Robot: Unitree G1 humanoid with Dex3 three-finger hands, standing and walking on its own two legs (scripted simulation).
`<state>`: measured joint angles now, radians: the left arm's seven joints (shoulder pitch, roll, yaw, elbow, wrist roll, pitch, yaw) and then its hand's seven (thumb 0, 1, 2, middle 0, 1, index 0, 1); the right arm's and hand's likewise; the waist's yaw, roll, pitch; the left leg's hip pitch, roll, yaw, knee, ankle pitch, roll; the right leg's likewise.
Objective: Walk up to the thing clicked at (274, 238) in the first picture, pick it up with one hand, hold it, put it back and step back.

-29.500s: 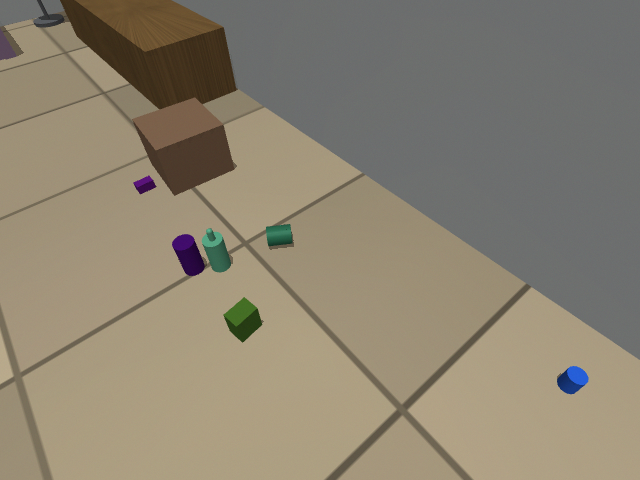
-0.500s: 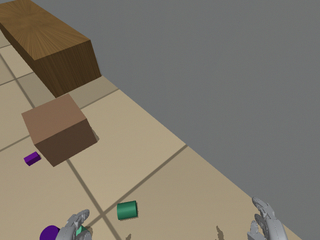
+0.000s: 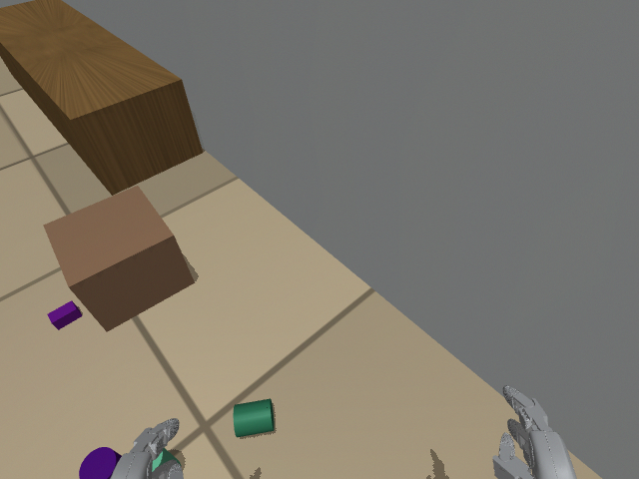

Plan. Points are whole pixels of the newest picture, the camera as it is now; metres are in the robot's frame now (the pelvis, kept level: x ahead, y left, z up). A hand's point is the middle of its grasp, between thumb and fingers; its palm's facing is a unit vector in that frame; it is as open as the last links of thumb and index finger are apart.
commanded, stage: home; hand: left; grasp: from above
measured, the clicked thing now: (254, 417) +0.45 +0.21 -0.67
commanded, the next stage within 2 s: stand in 0.84 s
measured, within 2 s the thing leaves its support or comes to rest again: neither
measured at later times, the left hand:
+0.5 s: hand out of the picture +0.17 +0.18 -0.05, palm faces +0.05 -0.98 -0.20, open 7.4 cm
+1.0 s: hand out of the picture +0.17 +0.19 -0.06, palm faces +0.02 -0.96 -0.27, open 7.4 cm
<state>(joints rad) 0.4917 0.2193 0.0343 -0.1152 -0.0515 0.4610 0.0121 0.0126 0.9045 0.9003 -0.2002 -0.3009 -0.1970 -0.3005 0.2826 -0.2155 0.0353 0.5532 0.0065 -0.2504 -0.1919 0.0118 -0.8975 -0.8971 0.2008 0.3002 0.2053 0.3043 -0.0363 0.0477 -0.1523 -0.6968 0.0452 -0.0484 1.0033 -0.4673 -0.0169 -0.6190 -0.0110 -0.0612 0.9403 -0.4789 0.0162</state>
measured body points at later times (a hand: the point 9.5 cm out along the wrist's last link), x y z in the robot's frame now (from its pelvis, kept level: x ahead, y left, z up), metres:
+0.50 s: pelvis +0.01 +0.00 +0.00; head +0.03 +0.01 +0.45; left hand +0.16 +0.23 -0.03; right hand +0.16 -0.24 -0.07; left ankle +0.02 +0.12 -0.68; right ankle +0.00 -0.13 -0.68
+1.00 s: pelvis +0.00 +0.00 +0.00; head +0.03 +0.00 +0.45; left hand +0.17 +0.24 -0.04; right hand +0.16 -0.25 -0.08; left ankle +0.02 +0.12 -0.68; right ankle +0.00 -0.13 -0.68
